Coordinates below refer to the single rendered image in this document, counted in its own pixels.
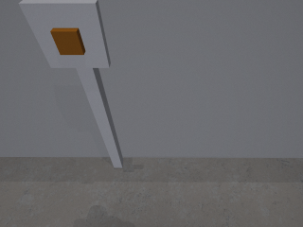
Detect button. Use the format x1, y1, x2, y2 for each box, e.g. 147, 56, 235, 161
50, 27, 85, 55

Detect panel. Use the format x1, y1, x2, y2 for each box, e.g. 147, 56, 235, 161
19, 0, 124, 168

